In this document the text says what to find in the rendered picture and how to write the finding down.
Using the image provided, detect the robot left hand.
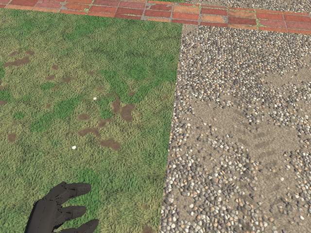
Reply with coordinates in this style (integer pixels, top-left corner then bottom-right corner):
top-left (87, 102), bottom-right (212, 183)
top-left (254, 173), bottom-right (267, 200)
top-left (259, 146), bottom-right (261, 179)
top-left (23, 182), bottom-right (99, 233)

